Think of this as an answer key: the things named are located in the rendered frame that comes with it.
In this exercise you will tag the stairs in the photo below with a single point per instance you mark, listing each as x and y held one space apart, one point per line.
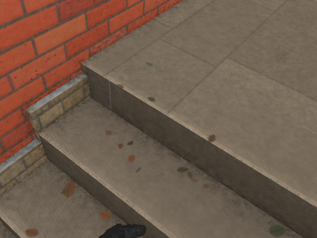
114 159

